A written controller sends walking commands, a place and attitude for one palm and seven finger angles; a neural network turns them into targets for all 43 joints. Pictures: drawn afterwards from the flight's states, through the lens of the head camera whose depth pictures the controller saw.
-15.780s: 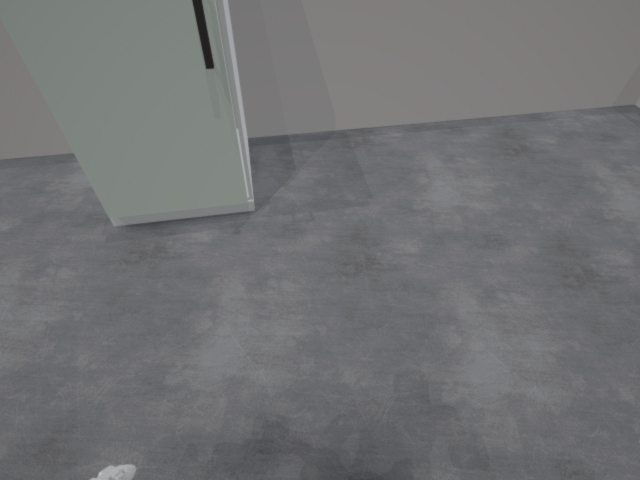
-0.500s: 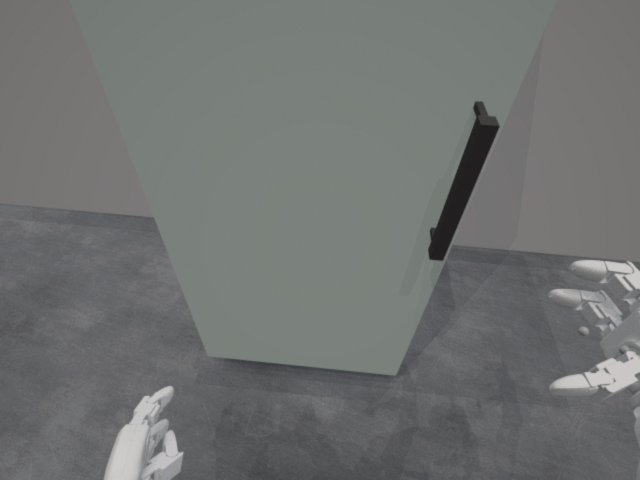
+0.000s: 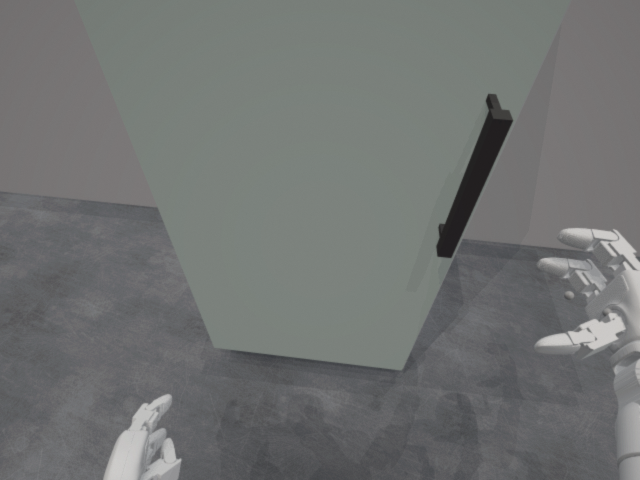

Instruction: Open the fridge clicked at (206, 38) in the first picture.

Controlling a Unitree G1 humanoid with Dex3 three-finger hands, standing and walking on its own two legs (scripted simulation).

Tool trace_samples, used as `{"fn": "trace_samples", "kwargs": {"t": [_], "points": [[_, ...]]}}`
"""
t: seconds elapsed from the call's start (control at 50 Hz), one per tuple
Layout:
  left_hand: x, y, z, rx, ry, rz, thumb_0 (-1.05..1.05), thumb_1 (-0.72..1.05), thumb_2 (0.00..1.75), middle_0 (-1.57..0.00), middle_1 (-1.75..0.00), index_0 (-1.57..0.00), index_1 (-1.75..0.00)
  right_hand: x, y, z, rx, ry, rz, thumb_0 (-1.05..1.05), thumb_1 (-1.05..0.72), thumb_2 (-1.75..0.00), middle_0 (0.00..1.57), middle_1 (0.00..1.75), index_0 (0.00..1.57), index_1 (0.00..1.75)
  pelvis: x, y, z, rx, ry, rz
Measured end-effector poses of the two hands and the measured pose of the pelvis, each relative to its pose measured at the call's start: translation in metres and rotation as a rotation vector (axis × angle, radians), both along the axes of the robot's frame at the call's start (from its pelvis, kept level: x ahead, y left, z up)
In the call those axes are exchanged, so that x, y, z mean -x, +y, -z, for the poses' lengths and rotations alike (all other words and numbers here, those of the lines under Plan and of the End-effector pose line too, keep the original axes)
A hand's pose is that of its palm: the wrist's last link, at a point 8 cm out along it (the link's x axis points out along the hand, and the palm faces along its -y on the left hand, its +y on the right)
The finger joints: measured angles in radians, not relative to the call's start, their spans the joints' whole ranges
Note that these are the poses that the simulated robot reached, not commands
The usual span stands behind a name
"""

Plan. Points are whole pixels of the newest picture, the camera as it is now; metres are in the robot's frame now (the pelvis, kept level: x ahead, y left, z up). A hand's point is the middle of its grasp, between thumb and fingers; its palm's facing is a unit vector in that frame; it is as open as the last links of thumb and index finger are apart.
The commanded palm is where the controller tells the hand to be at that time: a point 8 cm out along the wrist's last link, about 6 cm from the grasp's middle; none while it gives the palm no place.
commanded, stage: move the hooked fingers beside the handle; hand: right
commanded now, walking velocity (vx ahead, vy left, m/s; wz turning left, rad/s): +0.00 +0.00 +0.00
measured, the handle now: (465, 185) +0.52 -0.19 +0.10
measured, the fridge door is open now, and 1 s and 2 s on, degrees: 0 0 0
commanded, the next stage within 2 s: feel for the door with the fingertips in 1.98 s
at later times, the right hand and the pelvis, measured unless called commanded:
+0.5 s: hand (546, 256) +0.38 -0.26 +0.10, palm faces +0.08 +1.00 +0.01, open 13.9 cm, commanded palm +0.36 -0.31 +0.10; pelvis +0.01 -0.01 +0.00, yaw +1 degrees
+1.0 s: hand (521, 220) +0.45 -0.25 +0.10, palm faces +0.08 +1.00 +0.01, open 13.9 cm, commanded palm +0.42 -0.30 +0.10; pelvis +0.01 -0.01 -0.01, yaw +2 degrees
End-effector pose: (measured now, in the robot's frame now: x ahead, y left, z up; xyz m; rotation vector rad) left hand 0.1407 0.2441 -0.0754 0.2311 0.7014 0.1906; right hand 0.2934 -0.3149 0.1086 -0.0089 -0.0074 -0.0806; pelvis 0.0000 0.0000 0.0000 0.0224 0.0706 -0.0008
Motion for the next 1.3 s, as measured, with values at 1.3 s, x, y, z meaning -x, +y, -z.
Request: {"fn": "trace_samples", "kwargs": {"t": [1.3], "points": [[0.116, 0.017, 0.038, -0.020, 0.476, -0.204, 0.01, 0.90, 0.90, -0.20, -0.30, -0.20, -0.30, -0.157, 0.026, 0.010, -0.015, -0.003, -0.013, -0.02, 0.49, -0.30, 0.30, 1.20, 0.30, 1.20, -0.008, -0.007, 0.016, -0.017, 0.159, -0.037]]}}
